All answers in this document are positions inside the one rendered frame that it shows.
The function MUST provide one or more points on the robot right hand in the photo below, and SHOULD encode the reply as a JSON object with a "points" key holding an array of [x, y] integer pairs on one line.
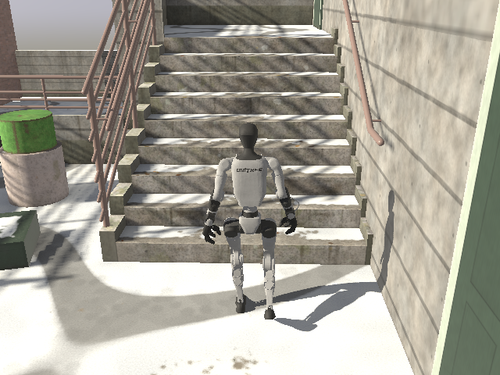
{"points": [[288, 222]]}

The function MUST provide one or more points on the robot left hand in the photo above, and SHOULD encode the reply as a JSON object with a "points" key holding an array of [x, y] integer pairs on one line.
{"points": [[207, 231]]}

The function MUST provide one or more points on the robot right upper arm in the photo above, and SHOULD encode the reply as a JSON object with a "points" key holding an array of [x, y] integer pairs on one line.
{"points": [[278, 177]]}

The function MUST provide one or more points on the robot right forearm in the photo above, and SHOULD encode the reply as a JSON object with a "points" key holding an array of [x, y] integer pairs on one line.
{"points": [[287, 206]]}

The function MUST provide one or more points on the humanoid robot torso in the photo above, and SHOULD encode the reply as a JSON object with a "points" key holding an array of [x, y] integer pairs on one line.
{"points": [[249, 185]]}

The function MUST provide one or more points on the robot left upper arm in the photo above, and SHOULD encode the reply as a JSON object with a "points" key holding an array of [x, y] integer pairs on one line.
{"points": [[220, 180]]}

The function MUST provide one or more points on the left robot thigh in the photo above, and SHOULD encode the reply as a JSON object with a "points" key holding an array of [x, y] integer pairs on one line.
{"points": [[231, 231]]}

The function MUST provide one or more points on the robot left forearm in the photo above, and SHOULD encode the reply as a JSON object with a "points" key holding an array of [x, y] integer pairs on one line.
{"points": [[212, 211]]}

